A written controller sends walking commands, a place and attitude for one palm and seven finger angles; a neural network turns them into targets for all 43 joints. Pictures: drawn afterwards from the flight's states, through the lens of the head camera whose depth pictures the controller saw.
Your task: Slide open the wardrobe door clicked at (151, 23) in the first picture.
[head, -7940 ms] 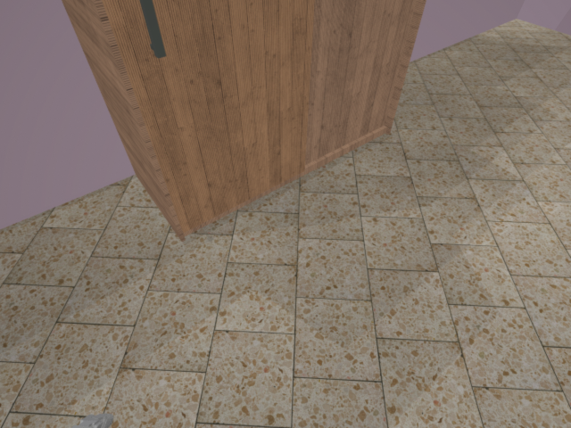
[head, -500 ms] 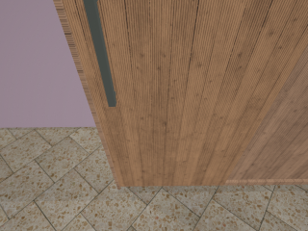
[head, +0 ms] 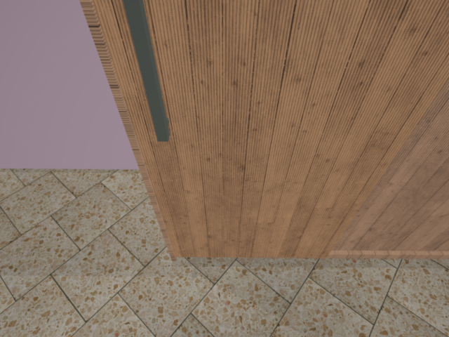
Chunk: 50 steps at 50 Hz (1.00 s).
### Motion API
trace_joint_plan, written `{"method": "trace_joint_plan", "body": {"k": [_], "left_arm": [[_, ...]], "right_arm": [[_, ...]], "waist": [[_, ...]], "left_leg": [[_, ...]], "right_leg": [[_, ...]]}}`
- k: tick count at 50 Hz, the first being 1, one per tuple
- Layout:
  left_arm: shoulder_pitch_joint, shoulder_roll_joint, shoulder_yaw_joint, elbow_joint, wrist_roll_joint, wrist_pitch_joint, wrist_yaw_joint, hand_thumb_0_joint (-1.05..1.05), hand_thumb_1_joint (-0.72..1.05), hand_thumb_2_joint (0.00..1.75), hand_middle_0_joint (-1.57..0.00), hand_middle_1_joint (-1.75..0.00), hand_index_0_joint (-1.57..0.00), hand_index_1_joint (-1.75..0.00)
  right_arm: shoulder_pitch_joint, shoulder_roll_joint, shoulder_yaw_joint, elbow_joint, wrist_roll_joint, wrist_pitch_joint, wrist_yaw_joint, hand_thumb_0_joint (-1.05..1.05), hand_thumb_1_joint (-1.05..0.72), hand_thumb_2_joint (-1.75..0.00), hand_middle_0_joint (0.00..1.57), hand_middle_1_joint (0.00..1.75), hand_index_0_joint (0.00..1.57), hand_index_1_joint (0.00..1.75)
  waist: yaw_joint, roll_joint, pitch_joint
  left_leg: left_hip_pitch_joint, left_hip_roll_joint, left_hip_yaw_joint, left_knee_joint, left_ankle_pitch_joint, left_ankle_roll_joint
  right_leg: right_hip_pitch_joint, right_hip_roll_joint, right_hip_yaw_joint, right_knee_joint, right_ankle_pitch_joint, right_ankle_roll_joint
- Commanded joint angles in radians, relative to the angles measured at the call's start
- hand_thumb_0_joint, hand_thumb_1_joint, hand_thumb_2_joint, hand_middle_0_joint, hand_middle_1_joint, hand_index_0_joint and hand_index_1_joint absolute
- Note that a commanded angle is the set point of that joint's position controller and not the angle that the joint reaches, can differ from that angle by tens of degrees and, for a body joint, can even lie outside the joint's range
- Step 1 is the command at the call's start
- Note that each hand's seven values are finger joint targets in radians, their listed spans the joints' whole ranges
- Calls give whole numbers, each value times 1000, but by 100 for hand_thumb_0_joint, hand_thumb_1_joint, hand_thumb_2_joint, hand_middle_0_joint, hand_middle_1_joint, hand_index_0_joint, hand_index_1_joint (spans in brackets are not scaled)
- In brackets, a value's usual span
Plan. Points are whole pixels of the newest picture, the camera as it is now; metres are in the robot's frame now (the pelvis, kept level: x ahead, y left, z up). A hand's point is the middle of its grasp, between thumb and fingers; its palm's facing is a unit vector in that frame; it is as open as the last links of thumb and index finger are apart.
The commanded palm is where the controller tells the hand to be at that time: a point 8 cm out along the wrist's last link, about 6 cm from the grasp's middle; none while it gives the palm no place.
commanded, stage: look again from close up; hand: left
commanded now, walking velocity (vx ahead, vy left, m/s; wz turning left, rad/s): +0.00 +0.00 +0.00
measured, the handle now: (151, 67) +0.54 +0.17 +0.22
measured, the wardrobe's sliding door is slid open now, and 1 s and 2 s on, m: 0.00 0.00 0.00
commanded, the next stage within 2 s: raise the hand with hooked fingers in 0.82 s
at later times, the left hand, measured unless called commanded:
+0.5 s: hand out of the picture +0.02 +0.22 -0.17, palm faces -0.01 -0.97 -0.22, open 7.4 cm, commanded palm none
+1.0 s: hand out of the picture +0.09 +0.22 -0.13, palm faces +0.16 -0.96 -0.22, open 7.4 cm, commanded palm +0.11 +0.26 -0.05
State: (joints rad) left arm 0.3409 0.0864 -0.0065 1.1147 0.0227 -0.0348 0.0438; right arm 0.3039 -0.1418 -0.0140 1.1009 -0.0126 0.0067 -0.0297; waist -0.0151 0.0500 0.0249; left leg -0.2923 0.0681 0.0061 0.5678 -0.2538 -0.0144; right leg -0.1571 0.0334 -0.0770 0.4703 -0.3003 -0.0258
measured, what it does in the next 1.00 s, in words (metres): stands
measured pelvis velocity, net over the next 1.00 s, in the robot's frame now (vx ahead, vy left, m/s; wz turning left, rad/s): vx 0.01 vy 0.02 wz -0.01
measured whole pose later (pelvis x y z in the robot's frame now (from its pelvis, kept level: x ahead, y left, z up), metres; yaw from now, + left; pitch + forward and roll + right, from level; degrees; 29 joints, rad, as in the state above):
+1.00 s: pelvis +0.01 +0.02 +0.00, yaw -1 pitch -1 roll +1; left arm 0.41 0.20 0.05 0.52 -0.07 0.07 0.06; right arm 0.27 -0.19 0.01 0.95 0.02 -0.11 -0.06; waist 0.02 -0.03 0.04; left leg -0.24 -0.01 0.06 0.48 -0.23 0.02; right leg -0.17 -0.05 -0.04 0.51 -0.32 0.01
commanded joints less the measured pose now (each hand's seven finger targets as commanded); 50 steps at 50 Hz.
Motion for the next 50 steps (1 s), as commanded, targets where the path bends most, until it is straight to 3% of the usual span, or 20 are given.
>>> {"method": "trace_joint_plan", "body": {"k": [1,3,6,7,13,30,42,45,46,47,48,49,50], "left_arm": [[18,131,26,-72,-6,-19,14,0,90,90,-20,-30,-20,-30],[31,137,24,-72,-4,-4,10,0,90,90,-20,-30,-20,-30],[36,147,20,-76,-6,6,3,0,90,90,-20,-30,-20,-30],[33,148,19,-81,-6,8,2,0,90,90,-20,-30,-20,-30],[9,184,20,-99,-4,13,-4,0,90,90,-20,-30,-20,-30],[-22,237,22,-77,-6,13,-9,0,90,90,-20,-30,-20,-30],[-35,245,21,-59,-5,12,-12,0,90,90,-20,-30,-20,-30],[-37,252,23,-58,-6,10,-12,0,90,90,-20,-30,-20,-30],[31,196,11,-39,3,-1,32,0,90,90,-20,-30,-20,-30],[-702,481,224,-1614,-186,-206,38,0,88,89,-20,-32,-20,-32],[-475,539,274,-1548,-120,-190,87,0,85,88,-20,-33,-20,-33],[32,179,69,-1338,-149,-74,80,0,83,87,-21,-34,-21,-34],[70,96,58,-1222,-176,-43,77,0,81,86,-21,-36,-21,-36]], "right_arm": [[77,-62,-1,-66,-3,-39,8,0,-90,-90,20,30,20,30],[52,-74,2,-76,-3,-41,5,0,-90,-90,20,30,20,30],[29,-103,3,-97,-2,-37,3,0,-90,-90,20,30,20,30],[24,-109,1,-101,-2,-37,3,0,-90,-90,20,30,20,30],[2,-141,1,-101,-3,-41,5,0,-90,-90,20,30,20,30],[-55,-186,-2,-65,1,-45,5,0,-90,-90,20,30,20,30],[-83,-193,-2,-41,2,-42,7,0,-90,-90,20,30,20,30],[-84,-196,-2,-40,2,-44,6,0,-90,-90,20,30,20,30],[-103,-176,-1,-96,11,-44,10,0,-90,-90,20,30,20,30],[-52,-309,-41,-428,58,-182,-22,0,-90,-90,20,30,20,30],[-120,-200,7,-390,54,-256,-72,0,-90,-90,20,30,20,30],[-111,-167,-4,-417,43,-304,-61,0,-90,-90,20,30,20,30],[-84,-179,-22,-383,53,-312,-55,0,-90,-90,20,30,20,30]], "waist": [[-14,-42,21],[8,60,71],[15,-45,71],[15,-48,80],[20,-21,50],[22,-48,-8],[22,-49,16],[23,-50,-6],[30,-28,20],[-71,165,-477],[-7,232,-406],[7,211,-325],[-27,111,-198]], "left_leg": [[63,27,-34,-73,151,36],[-6,35,-71,-116,155,54],[-11,30,-81,-144,83,57],[-12,28,-81,-154,63,57],[15,32,-86,-181,99,63],[94,35,-68,-177,209,61],[96,35,-60,-196,172,55],[106,35,-59,-188,206,55],[97,52,-33,-16,347,27],[387,-52,-35,-121,423,21],[452,-3,-18,-134,466,1],[365,10,-54,-165,469,-12],[252,-14,-59,-145,361,-3]], "right_leg": [[-108,-136,113,-49,194,-37],[-83,-109,96,-40,93,-22],[-75,-108,96,-51,29,-14],[-85,-110,98,-58,12,-12],[-53,-115,92,-52,54,-4],[-22,-139,102,-68,144,6],[-34,-146,110,-93,132,6],[-17,-150,112,-92,165,4],[-66,-176,157,-98,357,13],[-21,-72,18,15,400,-10],[-91,-47,12,88,200,-4],[-179,-33,-33,140,30,-2],[-219,-38,-24,130,8,11]]}}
